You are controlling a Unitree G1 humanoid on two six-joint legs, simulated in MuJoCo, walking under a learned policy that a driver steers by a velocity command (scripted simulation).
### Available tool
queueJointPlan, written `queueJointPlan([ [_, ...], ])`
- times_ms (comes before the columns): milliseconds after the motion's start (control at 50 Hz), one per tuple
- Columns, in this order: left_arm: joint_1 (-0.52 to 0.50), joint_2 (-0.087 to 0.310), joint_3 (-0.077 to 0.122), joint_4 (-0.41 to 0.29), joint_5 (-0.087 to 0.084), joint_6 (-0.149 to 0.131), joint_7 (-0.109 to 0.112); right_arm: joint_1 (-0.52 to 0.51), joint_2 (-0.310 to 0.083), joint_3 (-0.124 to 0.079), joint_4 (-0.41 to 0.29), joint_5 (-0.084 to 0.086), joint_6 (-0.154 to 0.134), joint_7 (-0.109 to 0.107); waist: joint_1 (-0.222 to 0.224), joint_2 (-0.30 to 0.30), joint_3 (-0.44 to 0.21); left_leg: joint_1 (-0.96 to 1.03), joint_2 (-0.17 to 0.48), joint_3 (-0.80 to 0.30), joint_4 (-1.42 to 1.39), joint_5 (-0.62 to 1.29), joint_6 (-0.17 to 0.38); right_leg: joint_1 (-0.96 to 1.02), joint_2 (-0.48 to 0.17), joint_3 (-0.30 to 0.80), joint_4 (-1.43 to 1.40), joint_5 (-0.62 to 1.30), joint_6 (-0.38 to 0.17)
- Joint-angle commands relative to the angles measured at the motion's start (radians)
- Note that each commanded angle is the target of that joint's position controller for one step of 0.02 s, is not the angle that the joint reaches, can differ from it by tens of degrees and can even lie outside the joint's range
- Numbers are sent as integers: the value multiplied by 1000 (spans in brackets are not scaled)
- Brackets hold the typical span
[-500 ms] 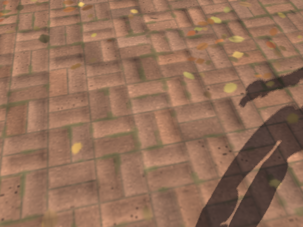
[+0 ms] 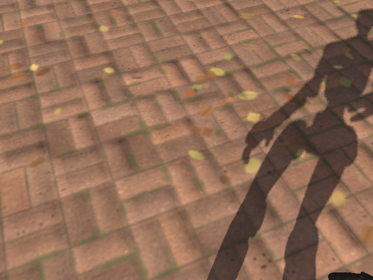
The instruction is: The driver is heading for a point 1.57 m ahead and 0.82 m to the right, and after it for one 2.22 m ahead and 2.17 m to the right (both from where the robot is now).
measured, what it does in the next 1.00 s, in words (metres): walks ahead, turning right: right foot, then left foot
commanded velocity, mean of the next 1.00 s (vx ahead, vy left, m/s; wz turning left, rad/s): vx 0.46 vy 0.00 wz -0.57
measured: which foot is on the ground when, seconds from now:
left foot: down 0.00-0.46, up 0.48-0.90, down 0.92-1.00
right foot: up 0.00-0.44, down 0.46-0.94, up 0.96-1.00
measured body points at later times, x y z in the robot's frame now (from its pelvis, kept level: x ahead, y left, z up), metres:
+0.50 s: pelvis +0.26 -0.06 -0.01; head +0.30 -0.09 +0.44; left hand +0.54 +0.12 -0.08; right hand +0.21 -0.36 -0.14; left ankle +0.10 +0.12 -0.67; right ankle +0.34 -0.17 -0.73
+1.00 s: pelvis +0.53 -0.13 +0.00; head +0.56 -0.15 +0.44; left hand +0.75 +0.09 -0.11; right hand +0.58 -0.46 -0.08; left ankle +0.68 -0.09 -0.73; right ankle +0.36 -0.17 -0.66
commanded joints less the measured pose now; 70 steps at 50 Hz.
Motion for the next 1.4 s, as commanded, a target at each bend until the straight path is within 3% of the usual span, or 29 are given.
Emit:
queueJointPlan([
  [20, -59, 150, 27, -103, -2, -17, 6, 183, -128, -42, -12, 0, 11, -11, -125, 101, -83, 528, 371, -510, -269, -258, 163, -535, -107, -21, 312, 95, 18],
  [100, -75, 81, 26, -117, -2, -1, -10, 133, -89, -30, 11, -5, 7, -20, -68, 141, -5, 331, 285, -236, -356, 1, 146, -441, -176, -51, 186, 195, 22],
  [340, -351, 24, 0, -222, 3, -7, -65, 219, -194, -57, 80, 18, 41, -36, -138, 79, 78, 451, 300, 110, -374, 282, 117, -445, -162, -190, -310, 508, 6],
  [400, -324, 68, 21, -238, 9, -1, -74, 213, -236, -70, 81, 33, 61, -41, -87, 113, 38, 527, 316, 158, -233, 664, 89, -343, -94, -254, -345, 365, -49],
  [440, -105, 139, 63, -187, 9, 7, -66, 191, -248, -73, 71, 40, 76, -50, 48, 111, -86, 472, 284, 202, 78, 851, 55, -41, -14, -291, -407, 362, -110],
  [460, 71, 206, 97, -141, 7, 17, -48, 199, -213, -58, 59, 24, 73, -55, 128, 42, -176, 253, 248, 203, 360, 632, 15, 269, -55, -177, -429, 385, -156],
  [480, 42, 329, 110, -143, -5, 11, -37, 303, -57, -6, -2, -24, 50, -37, -4, -255, -254, -220, 56, 151, 735, -351, -47, 619, -329, 372, -482, 270, -336],
  [500, 79, 255, 86, -178, 1, -6, -42, 217, -123, -10, -13, 7, 11, -22, 66, -159, -415, -338, 12, -91, 869, -448, -40, 675, -411, 671, -650, 82, -400],
  [520, 45, 198, 67, -163, 13, -21, -47, 104, -182, -27, -46, 47, -10, -14, 85, -96, -263, -419, 63, -109, 856, -344, -18, 579, -382, 531, -682, 139, -336],
  [560, -83, 146, 48, -171, 13, -30, -45, 88, -164, -21, -42, 15, -21, -23, -5, 13, -103, -324, 134, -102, 676, -206, -15, 286, -300, 315, -690, 343, -274],
  [620, -152, 127, 37, -188, 26, -34, -33, 133, -159, -29, -32, -6, 11, -23, -72, -12, -63, -191, 154, -94, 556, -145, -53, 84, -248, 206, -739, 529, -271],
  [760, -58, 171, 49, -128, 11, -25, -1, -92, -84, 1, -90, -6, 23, -16, 5, -35, 5, -94, 68, -63, 93, 231, -103, -59, -152, 80, -733, 446, -195],
  [840, -6, 164, 52, -91, 5, -5, 7, -136, -124, -16, -117, -4, 11, -6, 14, -62, -1, -48, 21, -86, -33, 220, -76, 32, -167, 160, -598, 534, -152],
  [900, -56, 144, 49, -109, 6, 15, 18, -33, -147, -35, -95, -10, 1, -8, -50, -99, -55, 80, 11, -74, -107, 198, -26, 81, -141, 213, -427, 621, -96],
  [920, -69, 106, 37, -127, 10, 13, 17, 39, -175, -44, -90, -24, -3, -15, -86, -75, -127, 241, 80, -104, -120, 335, 15, 36, -84, 176, -287, 599, -53],
  [940, -10, 44, 17, -149, 33, 12, 17, 147, -242, -56, -89, -42, 1, -24, -91, 109, -280, 545, 313, -295, -30, 712, 104, -147, 2, 81, 14, 189, 8],
  [960, 170, 60, 9, -143, 10, 10, 10, 198, -250, -62, -63, -28, 26, -19, -37, 379, -443, 778, 538, -658, -55, 666, 298, -378, 68, 18, 280, -263, 55],
  [980, 159, 160, 32, -114, -1, 18, 10, 152, -185, -49, -92, -7, 44, -19, -51, 240, -393, 693, 507, -662, -111, 412, 278, -441, -19, 34, 387, -169, 84],
  [1000, 27, 196, 44, -133, -3, 34, 13, 109, -127, -32, -112, -9, 59, -29, -82, 164, -264, 582, 440, -500, -133, 302, 229, -478, -48, -19, 411, -89, 102],
  [1020, -34, 194, 48, -143, 1, 53, 20, 54, -102, -20, -112, -14, 73, -34, -72, 109, -173, 446, 384, -383, -162, 269, 203, -465, -78, -48, 375, -40, 114],
  [1060, -47, 148, 44, -159, 5, 81, 25, -2, -116, -22, -99, -21, 85, -41, -30, 151, -68, 227, 308, -240, -228, 219, 179, -366, -120, -86, 260, 10, 113],
  [1100, -43, 87, 27, -160, 13, 82, 27, -3, -133, -30, -79, -26, 81, -40, -27, 173, -66, 176, 284, -162, -257, 325, 200, -292, -107, -125, 145, 30, 110],
  [1160, -73, 64, 10, -164, 27, 71, 17, -16, -153, -39, -60, -9, 86, -39, -31, 149, -139, 213, 314, -113, -243, 461, 227, -201, -119, -130, -39, 122, 97],
  [1260, -130, 83, 10, -169, 28, 77, -7, -9, -175, -38, -24, 19, 112, -31, -41, 154, -123, 207, 310, -93, -228, 198, 198, -57, -93, -167, -314, 229, 59],
  [1300, -114, 87, 14, -154, 37, 74, -11, 0, -141, -22, -1, 28, 115, -26, -18, 139, -101, 140, 268, -71, -171, 46, 130, 87, -73, -180, -512, 342, 17],
  [1320, -120, 116, 17, -166, 44, 73, -6, 44, -98, -4, 19, 15, 110, -20, -25, 77, -101, 80, 224, -35, -113, -55, 51, 173, -145, -85, -591, 443, -17],
  [1340, -142, 194, 24, -193, 54, 77, 8, 96, -43, 16, 7, -31, 103, -8, -91, -163, -132, -10, 114, 73, 89, -293, -45, 238, -357, 154, -606, 675, -97],
  [1360, -172, 157, 12, -190, 71, 67, 2, 47, -74, 8, -3, -18, 108, -20, -47, -214, -110, -5, 84, 17, 158, -403, -75, 75, -413, 212, -660, 542, -221],
  [1400, -234, 108, -1, -173, 70, 37, -7, 38, -132, -13, 13, 0, 124, -32, -53, -162, -58, -2, 95, -20, 253, -361, -90, 30, -328, 131, -669, 472, -191],
])
Velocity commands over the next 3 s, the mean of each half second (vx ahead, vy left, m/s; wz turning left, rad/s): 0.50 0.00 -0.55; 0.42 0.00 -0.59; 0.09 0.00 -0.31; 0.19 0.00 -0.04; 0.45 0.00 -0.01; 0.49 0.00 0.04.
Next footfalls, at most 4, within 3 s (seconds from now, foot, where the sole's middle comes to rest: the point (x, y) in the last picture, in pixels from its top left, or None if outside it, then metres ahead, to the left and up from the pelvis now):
0.46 right None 0.38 -0.18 -0.76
0.92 left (232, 219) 0.72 -0.11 -0.76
1.32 right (290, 266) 0.55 -0.31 -0.76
1.58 left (232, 223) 0.70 -0.11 -0.76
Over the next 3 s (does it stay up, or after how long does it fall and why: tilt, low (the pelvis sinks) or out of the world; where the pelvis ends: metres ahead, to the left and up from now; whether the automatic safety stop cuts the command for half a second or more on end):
stays up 1.02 -0.61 0.01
